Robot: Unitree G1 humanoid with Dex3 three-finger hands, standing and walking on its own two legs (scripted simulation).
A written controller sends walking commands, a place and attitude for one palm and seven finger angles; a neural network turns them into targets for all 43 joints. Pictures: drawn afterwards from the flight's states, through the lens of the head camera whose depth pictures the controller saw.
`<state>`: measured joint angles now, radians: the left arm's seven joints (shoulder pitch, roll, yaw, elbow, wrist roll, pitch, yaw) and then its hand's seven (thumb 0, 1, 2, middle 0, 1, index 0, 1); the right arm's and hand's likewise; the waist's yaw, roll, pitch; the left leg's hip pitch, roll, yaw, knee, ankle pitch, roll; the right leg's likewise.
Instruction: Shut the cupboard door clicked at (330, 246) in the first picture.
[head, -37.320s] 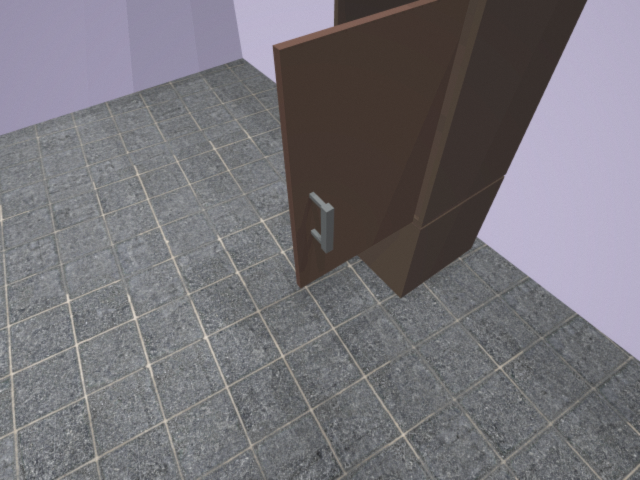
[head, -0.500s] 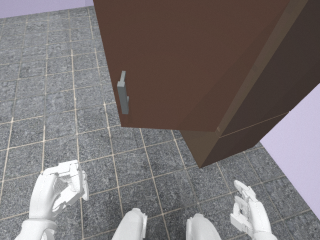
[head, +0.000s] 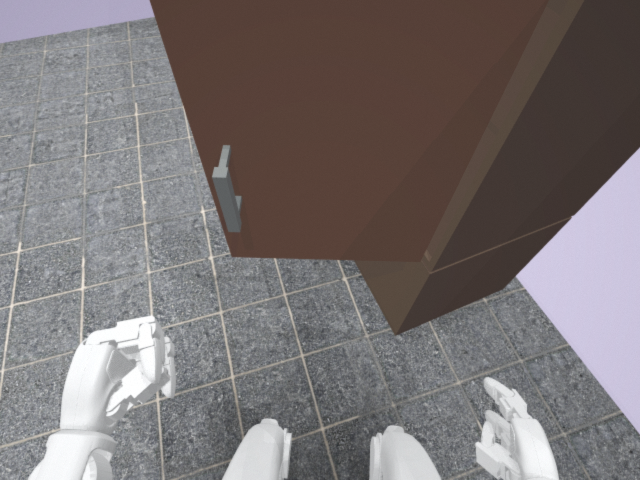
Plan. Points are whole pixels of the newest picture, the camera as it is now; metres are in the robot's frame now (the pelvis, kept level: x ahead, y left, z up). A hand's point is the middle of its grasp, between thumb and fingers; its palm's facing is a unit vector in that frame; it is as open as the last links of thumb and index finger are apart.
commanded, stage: raise the hand and make a fist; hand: left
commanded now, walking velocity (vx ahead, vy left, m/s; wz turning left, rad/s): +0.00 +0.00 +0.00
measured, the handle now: (230, 191) +0.50 +0.17 +0.02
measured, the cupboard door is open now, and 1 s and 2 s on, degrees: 66 66 63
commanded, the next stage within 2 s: bring the fist close to the handle in 0.04 s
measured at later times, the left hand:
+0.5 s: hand (198, 328) +0.28 +0.16 +0.04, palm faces -0.02 -1.00 +0.00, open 3.1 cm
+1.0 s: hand (239, 263) +0.37 +0.14 +0.03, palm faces +0.02 -1.00 -0.02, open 3.1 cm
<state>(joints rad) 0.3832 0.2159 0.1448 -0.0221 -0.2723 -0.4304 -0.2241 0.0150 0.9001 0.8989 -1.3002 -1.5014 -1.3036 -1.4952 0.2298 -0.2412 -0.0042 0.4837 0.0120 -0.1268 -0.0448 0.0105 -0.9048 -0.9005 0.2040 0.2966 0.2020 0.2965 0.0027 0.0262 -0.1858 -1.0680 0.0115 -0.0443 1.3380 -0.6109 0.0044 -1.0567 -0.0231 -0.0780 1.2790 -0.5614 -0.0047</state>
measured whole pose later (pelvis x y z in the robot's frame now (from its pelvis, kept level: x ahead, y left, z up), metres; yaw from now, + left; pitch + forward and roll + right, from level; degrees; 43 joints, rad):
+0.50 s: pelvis -0.01 +0.00 +0.00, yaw +0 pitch +20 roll -2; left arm 0.12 0.20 0.11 0.13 -0.23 -0.39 -0.19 0.02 0.90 0.90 -1.30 -1.50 -1.30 -1.50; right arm 0.21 -0.24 0.01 0.51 0.01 -0.11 -0.04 0.01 -0.91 -0.90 0.20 0.30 0.20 0.30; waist -0.01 0.03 -0.18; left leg -1.10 0.01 -0.04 1.35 -0.60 0.00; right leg -1.09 -0.02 -0.08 1.30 -0.55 -0.01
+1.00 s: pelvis -0.01 +0.00 +0.00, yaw -1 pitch +22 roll -2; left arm -0.29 0.17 0.11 0.53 -0.13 -0.46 -0.03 0.02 0.90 0.90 -1.30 -1.50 -1.31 -1.50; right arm 0.22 -0.24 0.00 0.59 -0.02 -0.05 -0.01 0.01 -0.91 -0.90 0.20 0.30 0.20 0.30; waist -0.05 0.02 -0.17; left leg -1.13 0.01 -0.02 1.33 -0.58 0.01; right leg -1.14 -0.03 -0.05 1.29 -0.54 0.00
